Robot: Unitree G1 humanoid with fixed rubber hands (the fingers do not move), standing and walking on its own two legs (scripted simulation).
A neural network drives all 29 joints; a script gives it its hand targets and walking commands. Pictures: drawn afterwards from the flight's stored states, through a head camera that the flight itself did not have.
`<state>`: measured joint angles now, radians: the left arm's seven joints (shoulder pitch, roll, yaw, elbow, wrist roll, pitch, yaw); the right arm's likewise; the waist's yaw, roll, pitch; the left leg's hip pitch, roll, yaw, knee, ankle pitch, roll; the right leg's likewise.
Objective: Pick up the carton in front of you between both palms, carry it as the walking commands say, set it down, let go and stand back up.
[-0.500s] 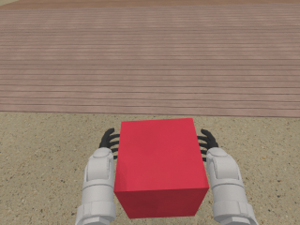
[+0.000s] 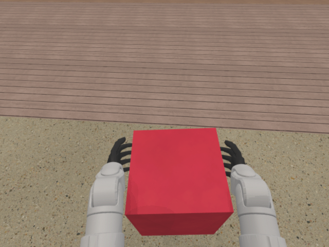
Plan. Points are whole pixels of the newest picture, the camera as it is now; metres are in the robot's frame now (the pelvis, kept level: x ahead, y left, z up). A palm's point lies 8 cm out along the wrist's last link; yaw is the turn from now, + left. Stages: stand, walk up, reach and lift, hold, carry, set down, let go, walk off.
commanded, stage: carry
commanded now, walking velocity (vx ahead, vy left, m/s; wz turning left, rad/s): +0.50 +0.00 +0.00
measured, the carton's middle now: (176, 185) +0.29 -0.01 -0.01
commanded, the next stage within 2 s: none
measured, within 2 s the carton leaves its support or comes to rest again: neither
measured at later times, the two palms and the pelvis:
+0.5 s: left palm (112, 122) +0.44 +0.17 +0.09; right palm (213, 116) +0.46 -0.13 +0.09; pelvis +0.22 +0.01 +0.01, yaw +1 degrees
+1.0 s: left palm (118, 68) +0.77 +0.20 +0.10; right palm (192, 67) +0.75 -0.10 +0.11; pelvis +0.54 +0.06 +0.01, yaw -1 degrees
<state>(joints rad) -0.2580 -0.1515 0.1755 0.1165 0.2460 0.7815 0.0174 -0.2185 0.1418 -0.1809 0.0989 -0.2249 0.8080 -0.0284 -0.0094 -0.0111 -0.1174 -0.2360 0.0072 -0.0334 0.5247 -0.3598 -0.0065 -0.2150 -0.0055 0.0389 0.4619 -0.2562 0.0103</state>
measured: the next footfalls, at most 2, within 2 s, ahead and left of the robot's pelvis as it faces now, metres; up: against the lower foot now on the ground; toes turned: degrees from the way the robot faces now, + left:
right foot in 0.26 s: +0.16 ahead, -0.10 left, +0.00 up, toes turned -9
left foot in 0.62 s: +0.47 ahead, +0.14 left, +0.00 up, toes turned +11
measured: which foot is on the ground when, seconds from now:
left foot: down 0.00-0.26, up 0.28-0.60, down 0.62-1.00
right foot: down 0.00-0.04, up 0.06-0.24, down 0.26-0.66, up 0.68-1.00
